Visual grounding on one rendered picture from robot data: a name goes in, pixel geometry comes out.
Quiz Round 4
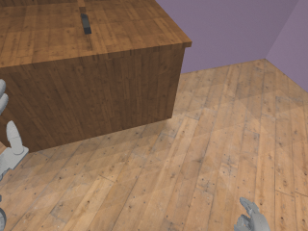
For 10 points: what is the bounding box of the left robot hand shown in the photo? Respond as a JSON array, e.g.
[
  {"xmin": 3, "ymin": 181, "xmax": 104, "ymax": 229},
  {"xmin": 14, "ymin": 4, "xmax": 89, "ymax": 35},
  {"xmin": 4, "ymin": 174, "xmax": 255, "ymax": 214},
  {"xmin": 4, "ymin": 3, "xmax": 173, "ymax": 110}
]
[{"xmin": 0, "ymin": 79, "xmax": 29, "ymax": 181}]

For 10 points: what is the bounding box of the counter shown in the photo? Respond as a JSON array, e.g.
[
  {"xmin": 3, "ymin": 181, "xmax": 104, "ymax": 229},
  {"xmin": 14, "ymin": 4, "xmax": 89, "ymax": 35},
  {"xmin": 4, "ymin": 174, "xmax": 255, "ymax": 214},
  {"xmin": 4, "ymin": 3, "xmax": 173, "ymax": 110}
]
[{"xmin": 0, "ymin": 0, "xmax": 193, "ymax": 154}]

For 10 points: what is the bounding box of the right robot hand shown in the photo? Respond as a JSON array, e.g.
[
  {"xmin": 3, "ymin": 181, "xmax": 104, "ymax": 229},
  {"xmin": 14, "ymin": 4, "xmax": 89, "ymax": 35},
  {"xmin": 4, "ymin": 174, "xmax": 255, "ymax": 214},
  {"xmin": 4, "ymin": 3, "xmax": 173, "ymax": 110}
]
[{"xmin": 234, "ymin": 196, "xmax": 270, "ymax": 231}]

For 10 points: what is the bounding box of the tap lever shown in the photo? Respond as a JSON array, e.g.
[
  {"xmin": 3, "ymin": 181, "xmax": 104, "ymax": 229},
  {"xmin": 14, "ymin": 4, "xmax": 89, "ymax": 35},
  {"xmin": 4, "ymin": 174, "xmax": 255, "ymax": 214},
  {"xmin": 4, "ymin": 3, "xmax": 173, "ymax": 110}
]
[{"xmin": 81, "ymin": 13, "xmax": 91, "ymax": 35}]

